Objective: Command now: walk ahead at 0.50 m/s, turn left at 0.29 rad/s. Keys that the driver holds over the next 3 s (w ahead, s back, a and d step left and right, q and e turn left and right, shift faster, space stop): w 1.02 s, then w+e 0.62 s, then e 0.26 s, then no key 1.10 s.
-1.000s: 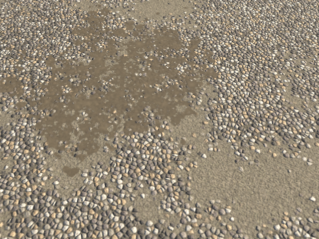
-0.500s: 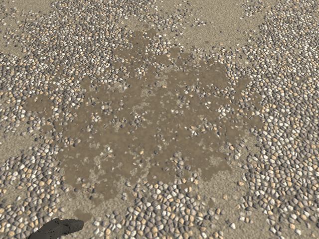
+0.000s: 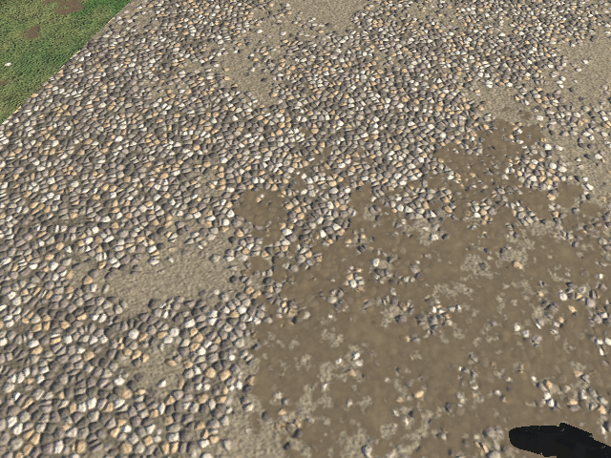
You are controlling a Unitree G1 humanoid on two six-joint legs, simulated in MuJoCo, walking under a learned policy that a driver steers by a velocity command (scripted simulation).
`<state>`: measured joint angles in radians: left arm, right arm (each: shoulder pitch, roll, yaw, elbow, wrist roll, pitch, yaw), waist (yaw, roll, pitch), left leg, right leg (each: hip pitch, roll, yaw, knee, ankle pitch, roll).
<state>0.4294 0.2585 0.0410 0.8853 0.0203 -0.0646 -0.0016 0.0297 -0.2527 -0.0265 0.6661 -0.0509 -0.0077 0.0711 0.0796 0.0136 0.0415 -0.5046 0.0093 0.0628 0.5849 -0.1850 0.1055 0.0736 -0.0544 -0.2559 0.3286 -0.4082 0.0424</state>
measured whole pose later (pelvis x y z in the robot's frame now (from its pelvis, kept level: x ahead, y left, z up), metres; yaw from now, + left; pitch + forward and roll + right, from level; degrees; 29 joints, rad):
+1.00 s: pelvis +0.53 -0.01 +0.01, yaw +2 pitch +0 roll -2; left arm 0.44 0.20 0.03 1.00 0.01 -0.08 -0.01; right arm 0.07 -0.23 -0.02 0.85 -0.03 -0.03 0.03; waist 0.06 0.04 0.04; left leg -0.59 0.09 0.04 0.64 -0.02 0.02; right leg 0.06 0.08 -0.08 0.18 -0.25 -0.07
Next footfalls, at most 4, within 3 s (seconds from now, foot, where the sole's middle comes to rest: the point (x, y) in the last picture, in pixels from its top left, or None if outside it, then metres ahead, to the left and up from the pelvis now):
0.02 left None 0.16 0.09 -0.76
0.56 right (379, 449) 0.48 -0.09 -0.76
1.10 left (295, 321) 0.76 0.11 -0.76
1.66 right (384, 244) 1.01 -0.10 -0.76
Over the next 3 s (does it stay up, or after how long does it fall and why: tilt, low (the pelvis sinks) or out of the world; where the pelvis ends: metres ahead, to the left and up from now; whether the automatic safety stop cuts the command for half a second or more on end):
stays up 1.06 -0.06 0.02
